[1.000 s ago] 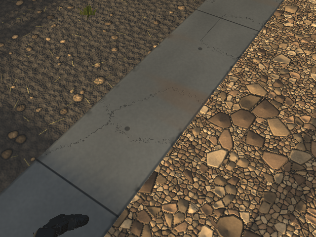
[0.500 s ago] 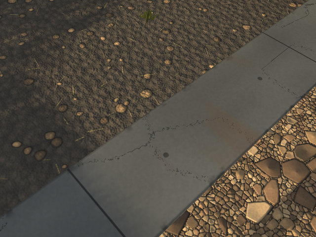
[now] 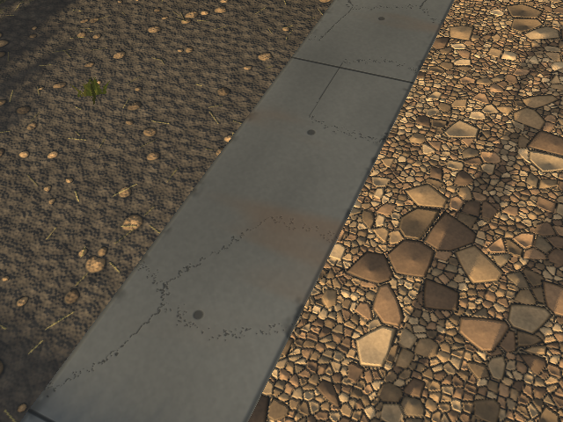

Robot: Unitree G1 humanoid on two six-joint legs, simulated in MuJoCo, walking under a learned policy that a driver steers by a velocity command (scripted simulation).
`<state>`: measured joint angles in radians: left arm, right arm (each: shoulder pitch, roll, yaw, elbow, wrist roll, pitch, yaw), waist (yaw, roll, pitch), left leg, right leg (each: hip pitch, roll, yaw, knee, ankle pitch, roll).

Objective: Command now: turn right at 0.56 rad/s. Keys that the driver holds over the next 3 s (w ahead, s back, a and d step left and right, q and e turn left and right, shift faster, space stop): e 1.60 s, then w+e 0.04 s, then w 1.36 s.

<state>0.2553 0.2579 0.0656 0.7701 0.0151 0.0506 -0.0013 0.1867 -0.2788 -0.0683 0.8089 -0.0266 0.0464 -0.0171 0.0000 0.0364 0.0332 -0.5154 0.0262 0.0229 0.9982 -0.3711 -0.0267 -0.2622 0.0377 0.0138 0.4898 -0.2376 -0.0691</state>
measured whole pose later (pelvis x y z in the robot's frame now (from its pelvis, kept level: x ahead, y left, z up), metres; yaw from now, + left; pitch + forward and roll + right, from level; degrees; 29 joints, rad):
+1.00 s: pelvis -0.04 +0.00 +0.00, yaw -35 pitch +0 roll +1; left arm 0.21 0.30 0.05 0.69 0.00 0.04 -0.01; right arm 0.20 -0.32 -0.06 0.71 -0.02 0.06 0.00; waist 0.00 0.05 0.08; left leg -0.49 0.03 -0.01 1.04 -0.38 -0.04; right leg -0.21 0.09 0.08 0.43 -0.21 -0.08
